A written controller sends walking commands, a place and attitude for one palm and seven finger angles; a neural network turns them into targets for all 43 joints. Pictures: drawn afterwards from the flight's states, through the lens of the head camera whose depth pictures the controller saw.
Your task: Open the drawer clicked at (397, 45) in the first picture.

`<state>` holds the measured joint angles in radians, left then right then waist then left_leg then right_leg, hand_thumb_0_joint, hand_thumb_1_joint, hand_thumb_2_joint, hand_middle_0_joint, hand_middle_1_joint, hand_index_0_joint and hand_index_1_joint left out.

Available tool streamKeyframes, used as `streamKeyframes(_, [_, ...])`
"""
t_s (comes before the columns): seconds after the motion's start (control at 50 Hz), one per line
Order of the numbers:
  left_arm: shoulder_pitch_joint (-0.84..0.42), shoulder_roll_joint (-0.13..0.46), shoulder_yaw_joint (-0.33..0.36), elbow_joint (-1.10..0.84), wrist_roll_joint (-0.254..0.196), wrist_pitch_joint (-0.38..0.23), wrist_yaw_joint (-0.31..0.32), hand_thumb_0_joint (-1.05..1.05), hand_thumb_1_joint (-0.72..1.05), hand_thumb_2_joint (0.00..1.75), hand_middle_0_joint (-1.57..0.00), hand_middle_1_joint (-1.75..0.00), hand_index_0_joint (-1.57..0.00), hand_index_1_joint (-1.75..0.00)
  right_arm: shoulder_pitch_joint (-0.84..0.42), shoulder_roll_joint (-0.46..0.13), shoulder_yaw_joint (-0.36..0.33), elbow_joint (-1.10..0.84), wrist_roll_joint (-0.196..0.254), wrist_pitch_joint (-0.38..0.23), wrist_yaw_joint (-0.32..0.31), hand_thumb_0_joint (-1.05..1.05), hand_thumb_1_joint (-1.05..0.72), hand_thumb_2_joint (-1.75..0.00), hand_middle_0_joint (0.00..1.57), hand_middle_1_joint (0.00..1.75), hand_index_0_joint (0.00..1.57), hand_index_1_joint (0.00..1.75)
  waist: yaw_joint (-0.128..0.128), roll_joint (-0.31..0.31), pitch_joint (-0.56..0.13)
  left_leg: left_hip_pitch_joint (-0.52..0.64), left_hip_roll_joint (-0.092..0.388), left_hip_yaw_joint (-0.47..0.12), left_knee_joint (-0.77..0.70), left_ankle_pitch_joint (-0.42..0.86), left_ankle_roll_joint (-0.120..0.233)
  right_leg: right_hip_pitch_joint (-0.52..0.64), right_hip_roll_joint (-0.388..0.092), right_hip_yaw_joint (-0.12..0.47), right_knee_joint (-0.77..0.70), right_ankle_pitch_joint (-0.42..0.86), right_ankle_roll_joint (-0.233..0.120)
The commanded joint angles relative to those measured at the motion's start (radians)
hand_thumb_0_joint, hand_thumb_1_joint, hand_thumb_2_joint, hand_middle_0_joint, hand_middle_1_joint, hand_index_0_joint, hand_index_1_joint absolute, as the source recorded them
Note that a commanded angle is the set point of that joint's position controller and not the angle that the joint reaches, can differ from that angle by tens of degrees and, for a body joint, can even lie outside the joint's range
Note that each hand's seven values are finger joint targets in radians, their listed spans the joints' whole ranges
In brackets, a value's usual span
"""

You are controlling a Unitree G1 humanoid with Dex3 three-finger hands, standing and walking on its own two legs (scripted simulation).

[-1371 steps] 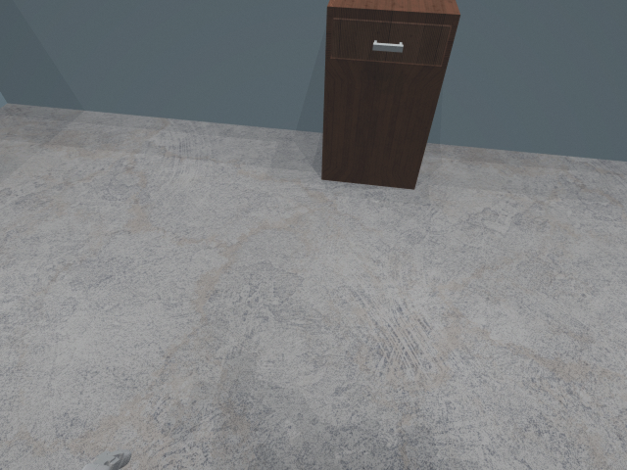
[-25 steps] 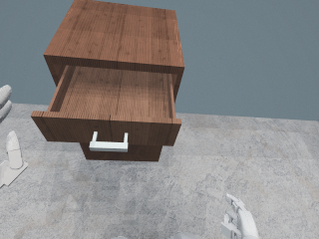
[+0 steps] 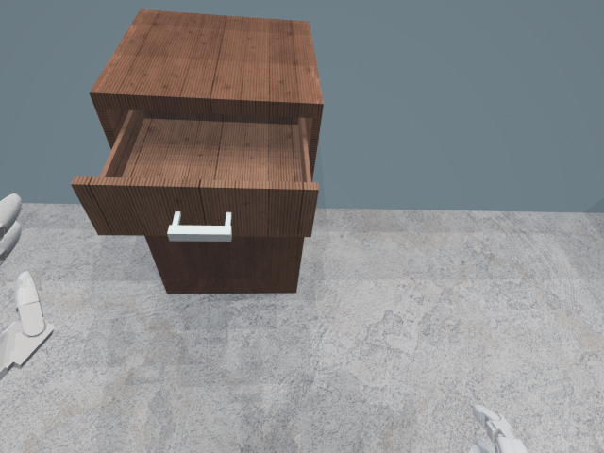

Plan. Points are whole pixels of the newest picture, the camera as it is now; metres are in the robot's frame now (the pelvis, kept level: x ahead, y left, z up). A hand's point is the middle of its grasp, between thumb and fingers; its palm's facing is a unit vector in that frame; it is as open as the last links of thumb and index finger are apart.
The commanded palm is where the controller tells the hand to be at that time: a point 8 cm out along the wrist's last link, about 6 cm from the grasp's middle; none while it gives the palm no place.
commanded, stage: stop stepping back and stand still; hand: left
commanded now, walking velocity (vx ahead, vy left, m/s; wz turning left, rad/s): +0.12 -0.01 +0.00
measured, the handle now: (201, 225) +0.51 +0.20 -0.06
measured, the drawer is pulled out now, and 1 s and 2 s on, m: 0.23 0.23 0.23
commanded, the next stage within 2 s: let the arm hang, fingers relaxed in 0.46 s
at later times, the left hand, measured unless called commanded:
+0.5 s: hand (42, 365) +0.17 +0.23 +0.16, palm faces +0.36 -0.85 -0.40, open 7.4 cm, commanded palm +0.10 +0.28 +0.19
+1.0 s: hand out of the picture -0.02 +0.20 -0.17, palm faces +0.10 -0.98 -0.19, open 7.1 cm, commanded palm none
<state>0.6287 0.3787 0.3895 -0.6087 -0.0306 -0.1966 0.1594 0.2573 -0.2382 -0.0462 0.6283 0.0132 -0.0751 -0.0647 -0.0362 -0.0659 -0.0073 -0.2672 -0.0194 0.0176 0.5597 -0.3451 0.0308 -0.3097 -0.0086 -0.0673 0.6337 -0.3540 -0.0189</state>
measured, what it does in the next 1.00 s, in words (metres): steps on the spot: left foot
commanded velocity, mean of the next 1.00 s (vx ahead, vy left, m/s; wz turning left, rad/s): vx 0.05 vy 0.01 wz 0.00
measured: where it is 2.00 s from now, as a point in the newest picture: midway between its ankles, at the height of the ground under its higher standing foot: outside the picture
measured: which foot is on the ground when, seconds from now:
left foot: down 0.00-0.18, up 0.20-0.42, down 0.44-1.00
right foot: down 0.00-1.00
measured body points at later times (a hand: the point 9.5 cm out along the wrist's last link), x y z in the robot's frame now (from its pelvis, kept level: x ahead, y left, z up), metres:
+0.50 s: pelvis -0.02 +0.00 +0.00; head -0.01 +0.02 +0.45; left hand +0.14 +0.27 +0.18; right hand +0.14 -0.25 -0.07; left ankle -0.01 +0.12 -0.73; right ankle +0.00 -0.09 -0.73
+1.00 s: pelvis -0.01 +0.00 +0.01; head +0.02 +0.03 +0.46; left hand -0.03 +0.25 -0.15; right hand +0.02 -0.23 -0.13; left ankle -0.01 +0.12 -0.73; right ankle -0.01 -0.09 -0.73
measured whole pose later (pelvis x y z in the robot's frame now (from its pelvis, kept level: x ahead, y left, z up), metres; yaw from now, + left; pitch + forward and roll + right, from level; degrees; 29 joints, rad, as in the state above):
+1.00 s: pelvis -0.01 +0.00 +0.01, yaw +3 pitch -1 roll -1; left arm 0.33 0.21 0.04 0.94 0.01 0.04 0.01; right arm 0.30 -0.16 0.01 0.96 -0.02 0.03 -0.03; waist 0.01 -0.04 0.09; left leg -0.24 0.02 0.00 0.52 -0.26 0.00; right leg -0.21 0.02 -0.10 0.48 -0.26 -0.04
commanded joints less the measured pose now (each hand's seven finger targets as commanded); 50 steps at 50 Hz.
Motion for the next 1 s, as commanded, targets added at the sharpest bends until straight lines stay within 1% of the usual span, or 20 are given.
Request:
streamKeyframes(0.0, [0.010, 0.191, 0.095, -0.346, 0.012, -0.076, 0.021, 0.00, 0.90, 0.90, -0.20, -0.30, -0.20, -0.30, -0.093, -0.070, -0.002, -0.184, -0.012, -0.097, 0.014, 0.00, -0.90, -0.90, 0.20, 0.30, 0.20, 0.30, 0.003, 0.366, -0.064, 0.193, 0.269, -0.353, -0.197, 0.467, 0.158, -0.201, 0.002, 0.010, 0.170, -0.179, 0.016])
streamKeyframes(0.08, [0.085, 0.175, 0.120, -0.278, -0.008, -0.070, 0.017, 0.00, 0.90, 0.90, -0.20, -0.30, -0.20, -0.30, -0.126, -0.104, -0.004, -0.170, 0.005, -0.102, 0.025, 0.00, -0.90, -0.90, 0.20, 0.30, 0.20, 0.30, 0.027, 0.198, -0.040, -0.047, 0.198, -0.187, -0.138, 0.308, 0.113, 0.085, 0.020, -0.026, -0.078, 0.029, 0.023])
streamKeyframes(0.12, [0.089, 0.168, 0.130, -0.207, -0.007, -0.075, 0.010, 0.00, 0.90, 0.90, -0.20, -0.30, -0.20, -0.30, -0.152, -0.104, -0.001, -0.170, 0.005, -0.086, 0.024, 0.00, -0.90, -0.90, 0.20, 0.30, 0.20, 0.30, 0.035, 0.175, -0.017, -0.242, 0.157, -0.127, -0.109, 0.002, 0.087, 0.271, 0.002, -0.015, -0.175, 0.077, 0.020])
streamKeyframes(0.14, [0.075, 0.189, 0.151, -0.161, -0.003, -0.081, 0.009, 0.00, 0.90, 0.90, -0.20, -0.30, -0.20, -0.30, -0.154, -0.096, -0.004, -0.169, 0.005, -0.076, 0.022, 0.00, -0.90, -0.90, 0.20, 0.30, 0.20, 0.30, 0.035, 0.069, -0.005, -0.333, 0.109, -0.094, 0.002, -0.158, 0.067, 0.312, -0.059, 0.100, -0.241, 0.003, -0.011])
streamKeyframes(0.18, [0.020, 0.179, 0.142, -0.140, -0.008, -0.083, 0.000, 0.00, 0.90, 0.90, -0.20, -0.30, -0.20, -0.30, -0.132, -0.095, -0.032, -0.186, 0.016, -0.053, 0.023, 0.00, -0.90, -0.90, 0.20, 0.30, 0.20, 0.30, 0.023, -0.181, -0.013, -0.348, -0.005, -0.003, 0.417, -0.200, 0.013, 0.153, -0.328, 0.569, -0.486, -0.386, -0.145])
streamKeyframes(0.2, [-0.002, 0.146, 0.116, -0.120, -0.010, -0.089, -0.007, 0.00, 0.90, 0.90, -0.20, -0.30, -0.20, -0.30, -0.113, -0.101, -0.048, -0.173, 0.013, -0.045, 0.028, 0.00, -0.90, -0.90, 0.20, 0.30, 0.20, 0.30, 0.005, -0.144, 0.026, -0.343, 0.006, -0.057, 0.566, -0.137, 0.005, 0.065, -0.356, 0.606, -0.531, -0.360, -0.159])
streamKeyframes(0.28, [-0.042, 0.137, 0.076, -0.111, -0.002, -0.087, -0.010, 0.00, 0.90, 0.90, -0.20, -0.30, -0.20, -0.30, -0.139, -0.050, -0.001, -0.169, -0.005, -0.029, 0.025, 0.00, -0.90, -0.90, 0.20, 0.30, 0.20, 0.30, -0.013, -0.055, -0.016, -0.185, 0.062, -0.030, 0.364, -0.015, 0.001, -0.028, -0.264, 0.280, -0.436, -0.140, -0.149])
streamKeyframes(0.34, [-0.045, 0.126, 0.033, -0.155, 0.015, -0.072, 0.011, 0.00, 0.90, 0.90, -0.20, -0.30, -0.20, -0.30, -0.154, -0.054, 0.002, -0.176, -0.012, -0.055, 0.003, 0.00, -0.90, -0.90, 0.20, 0.30, 0.20, 0.30, 0.016, -0.066, -0.025, -0.025, 0.027, 0.050, 0.069, -0.033, 0.023, -0.020, -0.234, 0.238, -0.441, -0.195, -0.120])
streamKeyframes(0.38, [-0.043, 0.136, 0.028, -0.237, 0.019, -0.075, 0.026, 0.00, 0.90, 0.90, -0.20, -0.30, -0.20, -0.30, -0.134, -0.060, 0.003, -0.174, -0.019, -0.076, -0.007, 0.00, -0.90, -0.90, 0.20, 0.30, 0.20, 0.30, 0.014, 0.053, -0.035, 0.089, 0.015, 0.055, -0.148, 0.013, 0.030, 0.000, -0.185, 0.187, -0.362, -0.154, -0.085])
streamKeyframes(0.44, [-0.062, 0.160, 0.052, -0.329, 0.016, -0.087, 0.040, 0.00, 0.90, 0.90, -0.20, -0.30, -0.20, -0.30, -0.122, -0.086, 0.002, -0.199, -0.020, -0.096, 0.000, 0.00, -0.90, -0.90, 0.20, 0.30, 0.20, 0.30, 0.037, 0.339, -0.041, 0.125, 0.269, -0.304, -0.286, 0.119, 0.119, -0.057, -0.006, 0.020, 0.003, 0.012, 0.018])
streamKeyframes(0.46, [-0.051, 0.188, 0.075, -0.325, 0.014, -0.083, 0.045, 0.00, 0.90, 0.90, -0.20, -0.30, -0.20, -0.30, -0.119, -0.073, 0.001, -0.205, -0.016, -0.104, 0.004, 0.00, -0.90, -0.90, 0.20, 0.30, 0.20, 0.30, 0.039, 0.276, -0.068, 0.146, 0.296, -0.299, -0.264, 0.276, 0.124, -0.076, 0.011, 0.006, 0.076, -0.028, 0.031])
streamKeyframes(0.52, [0.033, 0.175, 0.098, -0.262, 0.002, -0.060, 0.034, 0.00, 0.90, 0.90, -0.20, -0.30, -0.20, -0.30, -0.123, -0.060, 0.015, -0.181, -0.003, -0.114, 0.016, 0.00, -0.90, -0.90, 0.20, 0.30, 0.20, 0.30, 0.036, 0.299, 0.003, -0.007, 0.231, -0.162, -0.236, 0.256, 0.088, 0.038, -0.001, 0.003, -0.054, -0.031, 0.025])
streamKeyframes(0.54, [-0.140, -0.061, -0.286, 0.618, 0.112, 0.124, -0.102, 0.00, 0.90, 0.90, -0.20, -0.30, -0.20, -0.30, -0.159, -0.209, -0.054, 0.056, -0.040, -0.102, 0.076, 0.00, -0.90, -0.90, 0.20, 0.30, 0.20, 0.30, -0.005, 0.219, 0.054, -0.093, 0.162, -0.116, -0.039, 0.502, 0.055, -0.023, -0.062, 0.044, 0.010, 0.229, 0.003])
streamKeyframes(0.56, [-0.089, -0.128, -0.305, 0.672, 0.091, 0.185, -0.130, 0.00, 0.90, 0.90, -0.20, -0.30, -0.20, -0.30, -0.067, -0.104, -0.047, 0.039, -0.034, -0.061, 0.065, 0.00, -0.90, -0.90, 0.20, 0.30, 0.20, 0.30, 0.025, 0.100, -0.068, -0.011, 0.139, -0.035, 0.021, 0.555, 0.024, 0.055, -0.085, 0.064, -0.089, 0.384, 0.001])
streamKeyframes(0.58, [-0.076, -0.099, -0.304, 0.681, 0.089, 0.200, -0.139, 0.00, 0.90, 0.90, -0.20, -0.30, -0.20, -0.30, -0.033, -0.092, -0.042, 0.011, -0.027, -0.043, 0.062, 0.00, -0.90, -0.90, 0.20, 0.30, 0.20, 0.30, 0.020, 0.041, -0.104, -0.048, 0.118, -0.023, 0.063, 0.426, -0.006, 0.130, -0.131, 0.084, -0.099, 0.584, -0.010])
streamKeyframes(0.66, [-0.241, -0.020, -0.290, 0.890, 0.076, 0.182, -0.148, 0.00, 0.90, 0.90, -0.20, -0.30, -0.20, -0.30, -0.038, -0.087, -0.017, 0.034, -0.029, 0.024, 0.071, 0.00, -0.90, -0.90, 0.20, 0.30, 0.20, 0.30, 0.030, -0.296, -0.078, -0.133, 0.034, -0.020, 0.150, 0.133, -0.022, 0.168, -0.212, 0.162, -0.137, 0.607, -0.112])
streamKeyframes(0.72, [-0.295, -0.005, -0.297, 1.062, 0.070, 0.199, -0.137, 0.00, 0.90, 0.90, -0.20, -0.30, -0.20, -0.30, -0.068, -0.070, -0.009, 0.067, -0.040, 0.061, 0.063, 0.00, -0.90, -0.90, 0.20, 0.30, 0.20, 0.30, 0.038, -0.200, -0.001, -0.111, 0.023, -0.022, 0.094, -0.003, -0.011, 0.149, -0.223, 0.179, -0.168, 0.607, -0.124])
streamKeyframes(0.78, [-0.357, -0.046, -0.321, 1.183, 0.057, 0.214, -0.136, 0.00, 0.90, 0.90, -0.20, -0.30, -0.20, -0.30, -0.023, -0.078, 0.014, 0.138, -0.047, 0.065, 0.059, 0.00, -0.90, -0.90, 0.20, 0.30, 0.20, 0.30, 0.022, 0.176, 0.019, 0.049, 0.124, -0.143, -0.094, 0.369, 0.033, 0.020, -0.077, 0.092, -0.110, 0.204, -0.025])
streamKeyframes(0.82, [-0.344, -0.058, -0.331, 1.289, 0.049, 0.215, -0.138, 0.00, 0.90, 0.90, -0.20, -0.30, -0.20, -0.30, -0.038, -0.081, 0.026, 0.175, -0.046, 0.065, 0.048, 0.00, -0.90, -0.90, 0.20, 0.30, 0.20, 0.30, 0.040, 0.341, 0.048, -0.019, 0.169, -0.190, -0.190, 0.329, 0.072, 0.088, -0.029, 0.052, -0.112, 0.074, -0.004])
streamKeyframes(0.98, [-0.301, -0.090, -0.345, 1.529, 0.046, 0.198, -0.136, 0.00, 0.90, 0.90, -0.20, -0.30, -0.20, -0.30, 0.062, -0.023, 0.029, 0.288, -0.028, 0.076, 0.029, 0.00, -0.90, -0.90, 0.20, 0.30, 0.20, 0.30, 0.032, 0.103, 0.000, 0.058, 0.104, -0.074, -0.143, 0.187, 0.016, 0.159, -0.087, 0.101, -0.284, 0.199, -0.038])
